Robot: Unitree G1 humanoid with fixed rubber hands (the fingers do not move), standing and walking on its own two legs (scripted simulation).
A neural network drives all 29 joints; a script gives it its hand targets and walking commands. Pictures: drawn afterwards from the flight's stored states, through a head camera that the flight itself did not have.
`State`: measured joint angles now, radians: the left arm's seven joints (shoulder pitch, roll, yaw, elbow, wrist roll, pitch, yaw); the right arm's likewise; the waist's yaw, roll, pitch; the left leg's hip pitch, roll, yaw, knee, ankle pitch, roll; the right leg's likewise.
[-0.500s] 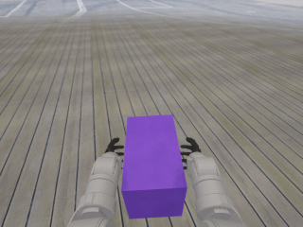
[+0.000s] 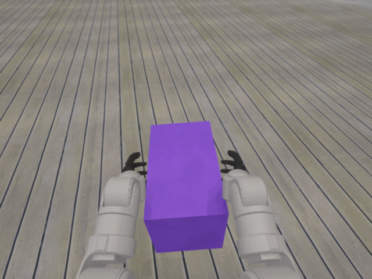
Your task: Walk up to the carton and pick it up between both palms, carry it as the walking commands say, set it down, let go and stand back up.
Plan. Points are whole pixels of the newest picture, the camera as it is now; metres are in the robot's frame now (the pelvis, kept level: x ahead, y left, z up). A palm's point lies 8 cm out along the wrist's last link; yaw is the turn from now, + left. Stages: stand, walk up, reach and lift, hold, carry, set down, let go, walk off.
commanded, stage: carry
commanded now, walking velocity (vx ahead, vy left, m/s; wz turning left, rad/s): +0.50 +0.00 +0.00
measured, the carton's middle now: (184, 183) +0.36 +0.02 -0.01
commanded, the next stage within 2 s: none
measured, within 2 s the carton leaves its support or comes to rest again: neither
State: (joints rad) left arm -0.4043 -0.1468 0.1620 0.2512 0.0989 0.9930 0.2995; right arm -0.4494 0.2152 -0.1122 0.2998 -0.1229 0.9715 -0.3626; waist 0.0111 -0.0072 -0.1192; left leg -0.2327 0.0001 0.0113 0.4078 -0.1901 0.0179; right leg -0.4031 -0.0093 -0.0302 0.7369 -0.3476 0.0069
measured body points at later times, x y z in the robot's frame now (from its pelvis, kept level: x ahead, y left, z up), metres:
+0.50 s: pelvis +0.21 -0.02 -0.01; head +0.20 -0.01 +0.44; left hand +0.52 +0.13 +0.07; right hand +0.54 -0.12 +0.08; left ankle +0.21 +0.07 -0.74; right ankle +0.10 -0.13 -0.72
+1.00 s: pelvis +0.54 -0.02 -0.02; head +0.59 -0.01 +0.42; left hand +0.86 +0.15 +0.05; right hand +0.89 -0.10 +0.05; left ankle +0.61 +0.06 -0.75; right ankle +0.37 -0.13 -0.74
